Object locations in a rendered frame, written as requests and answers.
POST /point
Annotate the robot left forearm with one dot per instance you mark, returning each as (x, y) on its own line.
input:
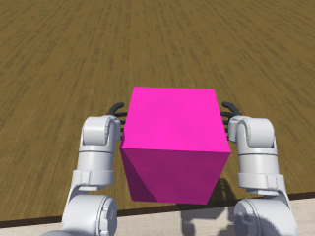
(96, 151)

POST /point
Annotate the robot right forearm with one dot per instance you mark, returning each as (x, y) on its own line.
(258, 163)

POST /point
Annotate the carton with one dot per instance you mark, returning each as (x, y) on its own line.
(174, 146)

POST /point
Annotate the robot right upper arm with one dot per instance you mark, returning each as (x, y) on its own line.
(263, 217)

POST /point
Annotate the robot left upper arm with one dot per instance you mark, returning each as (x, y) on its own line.
(88, 215)

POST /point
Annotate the robot left hand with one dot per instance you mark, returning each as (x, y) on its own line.
(112, 111)

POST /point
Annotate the robot right hand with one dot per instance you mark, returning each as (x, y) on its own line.
(233, 109)

